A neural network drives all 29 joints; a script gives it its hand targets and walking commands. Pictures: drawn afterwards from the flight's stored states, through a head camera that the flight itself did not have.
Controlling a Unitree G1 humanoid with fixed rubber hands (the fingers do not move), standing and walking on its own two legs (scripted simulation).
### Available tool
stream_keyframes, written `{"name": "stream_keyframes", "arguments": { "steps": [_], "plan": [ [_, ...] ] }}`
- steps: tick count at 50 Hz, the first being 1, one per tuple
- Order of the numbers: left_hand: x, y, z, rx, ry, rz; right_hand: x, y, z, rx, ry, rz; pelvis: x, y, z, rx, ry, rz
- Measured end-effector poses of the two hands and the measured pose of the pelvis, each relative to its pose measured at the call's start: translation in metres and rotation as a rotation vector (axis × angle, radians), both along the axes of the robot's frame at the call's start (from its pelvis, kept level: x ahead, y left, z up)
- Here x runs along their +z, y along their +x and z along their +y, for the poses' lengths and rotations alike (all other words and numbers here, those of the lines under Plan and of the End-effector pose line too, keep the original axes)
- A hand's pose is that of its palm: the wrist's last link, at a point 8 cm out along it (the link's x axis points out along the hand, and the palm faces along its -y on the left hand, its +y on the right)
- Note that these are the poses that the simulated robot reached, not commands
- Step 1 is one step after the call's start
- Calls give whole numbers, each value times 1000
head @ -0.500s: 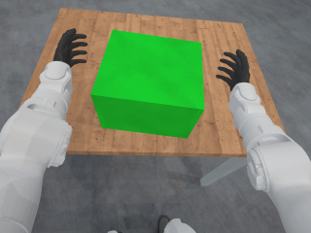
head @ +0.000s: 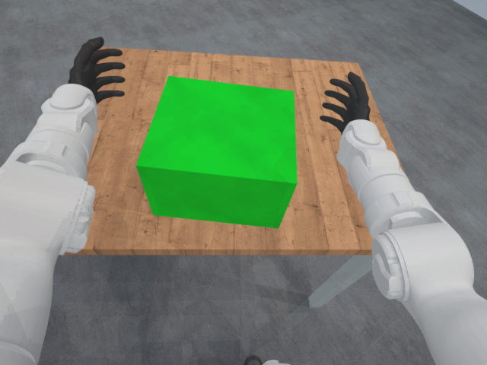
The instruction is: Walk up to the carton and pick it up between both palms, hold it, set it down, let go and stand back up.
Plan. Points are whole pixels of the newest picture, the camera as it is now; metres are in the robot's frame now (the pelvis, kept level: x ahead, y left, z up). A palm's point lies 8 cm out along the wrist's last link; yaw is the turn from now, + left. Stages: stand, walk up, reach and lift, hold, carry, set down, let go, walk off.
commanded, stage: set down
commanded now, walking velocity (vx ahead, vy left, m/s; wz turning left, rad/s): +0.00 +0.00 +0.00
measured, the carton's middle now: (223, 152) +0.50 -0.03 +0.01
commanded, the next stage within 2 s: none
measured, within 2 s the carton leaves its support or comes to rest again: neither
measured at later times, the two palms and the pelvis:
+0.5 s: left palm (72, 123) +0.48 +0.20 +0.13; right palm (347, 148) +0.41 -0.22 +0.11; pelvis +0.02 +0.02 +0.02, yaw -1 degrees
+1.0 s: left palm (69, 188) +0.39 +0.21 +0.09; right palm (360, 204) +0.32 -0.22 +0.08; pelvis +0.02 +0.03 +0.02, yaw -3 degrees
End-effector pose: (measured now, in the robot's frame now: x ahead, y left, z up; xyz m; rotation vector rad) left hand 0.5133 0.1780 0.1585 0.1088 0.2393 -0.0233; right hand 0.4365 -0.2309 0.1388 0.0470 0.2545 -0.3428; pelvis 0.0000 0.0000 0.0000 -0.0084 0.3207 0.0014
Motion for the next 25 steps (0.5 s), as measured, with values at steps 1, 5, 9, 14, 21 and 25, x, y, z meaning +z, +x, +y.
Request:
{"name": "stream_keyframes", "arguments": {
  "steps": [1, 5, 9, 14, 21, 25],
  "plan": [
    [1, 0, 0, -3, 0, 4, 0, 0, 1, -1, 5, 2, 1, 1, 0, -1, -1, -8],
    [4, -1, -1, -14, -14, 16, 3, -1, 2, -6, 10, 8, 5, 6, 2, -2, -4, -38],
    [8, -3, -3, -37, -25, 3, 10, -2, 3, -11, 2, -17, 9, 11, 3, -6, -7, -68],
    [2, -11, 2, -56, -20, 17, 7, -8, 5, -11, 3, -5, 13, 16, 7, -12, -9, -120],
    [-23, -30, 18, -48, -16, 58, -20, -25, 11, -10, 26, 41, 16, 19, 13, -15, -16, -174],
    [-30, -36, 23, -50, -20, 42, -25, -31, 14, -5, 26, 21, 16, 19, 17, -15, -19, -181]
  ]
}}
